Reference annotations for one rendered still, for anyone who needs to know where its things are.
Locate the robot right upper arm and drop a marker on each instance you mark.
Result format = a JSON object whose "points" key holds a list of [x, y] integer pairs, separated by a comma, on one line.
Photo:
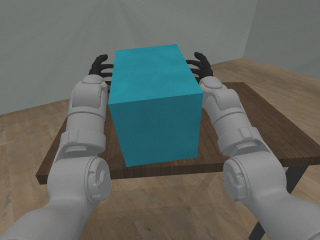
{"points": [[258, 181]]}

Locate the robot left upper arm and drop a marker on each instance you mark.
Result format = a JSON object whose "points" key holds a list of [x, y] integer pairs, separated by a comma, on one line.
{"points": [[75, 187]]}

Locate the robot left hand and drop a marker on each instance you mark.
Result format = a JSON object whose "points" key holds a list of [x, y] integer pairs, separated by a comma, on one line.
{"points": [[97, 67]]}

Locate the table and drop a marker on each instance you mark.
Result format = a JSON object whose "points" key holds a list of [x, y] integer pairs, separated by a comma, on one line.
{"points": [[291, 146]]}

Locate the carton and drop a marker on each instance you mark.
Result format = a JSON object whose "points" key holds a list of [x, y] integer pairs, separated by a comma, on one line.
{"points": [[155, 103]]}

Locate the robot right hand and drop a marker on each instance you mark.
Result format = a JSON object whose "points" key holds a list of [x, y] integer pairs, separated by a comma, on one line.
{"points": [[203, 65]]}

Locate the right robot forearm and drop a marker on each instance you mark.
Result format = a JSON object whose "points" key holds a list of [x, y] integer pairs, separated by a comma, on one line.
{"points": [[236, 136]]}

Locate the left robot forearm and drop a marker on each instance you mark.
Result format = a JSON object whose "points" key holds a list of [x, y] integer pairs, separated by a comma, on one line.
{"points": [[84, 134]]}

